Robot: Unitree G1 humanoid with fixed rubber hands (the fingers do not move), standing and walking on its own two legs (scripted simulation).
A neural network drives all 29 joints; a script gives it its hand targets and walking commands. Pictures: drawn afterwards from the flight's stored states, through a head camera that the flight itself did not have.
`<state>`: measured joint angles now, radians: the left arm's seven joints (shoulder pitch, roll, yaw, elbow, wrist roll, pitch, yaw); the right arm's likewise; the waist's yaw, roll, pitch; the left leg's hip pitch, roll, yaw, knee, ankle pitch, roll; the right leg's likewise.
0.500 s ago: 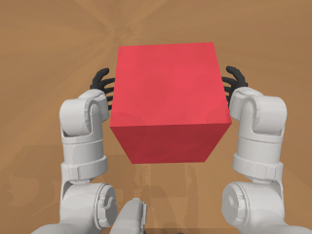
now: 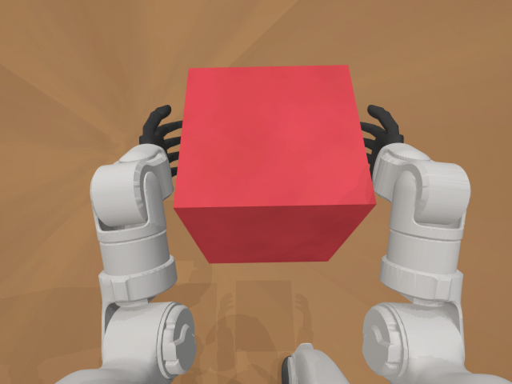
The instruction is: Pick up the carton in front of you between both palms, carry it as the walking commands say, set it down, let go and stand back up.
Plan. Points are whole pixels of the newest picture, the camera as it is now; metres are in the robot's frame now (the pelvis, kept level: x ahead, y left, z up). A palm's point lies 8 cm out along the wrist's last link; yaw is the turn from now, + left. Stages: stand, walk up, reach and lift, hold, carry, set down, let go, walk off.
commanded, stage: carry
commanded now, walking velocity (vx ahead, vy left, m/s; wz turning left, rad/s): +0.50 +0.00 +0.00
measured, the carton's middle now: (268, 178) +0.41 -0.04 +0.09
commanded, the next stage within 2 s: none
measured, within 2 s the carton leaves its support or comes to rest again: neither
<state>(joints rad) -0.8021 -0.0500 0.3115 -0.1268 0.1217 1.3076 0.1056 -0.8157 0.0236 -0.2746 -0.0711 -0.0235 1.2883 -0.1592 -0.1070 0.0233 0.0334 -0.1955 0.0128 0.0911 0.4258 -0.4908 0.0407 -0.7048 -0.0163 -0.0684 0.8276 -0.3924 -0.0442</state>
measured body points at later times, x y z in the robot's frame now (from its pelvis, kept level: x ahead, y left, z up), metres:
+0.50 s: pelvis +0.32 +0.00 +0.03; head +0.35 -0.01 +0.48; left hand +0.71 +0.15 +0.19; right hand +0.71 -0.15 +0.18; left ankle +0.41 +0.08 -0.66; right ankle +0.17 -0.10 -0.64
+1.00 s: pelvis +0.62 -0.04 +0.10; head +0.65 -0.04 +0.55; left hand +0.98 +0.15 +0.25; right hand +1.02 -0.15 +0.25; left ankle +0.59 +0.07 -0.53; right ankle +0.62 -0.12 -0.63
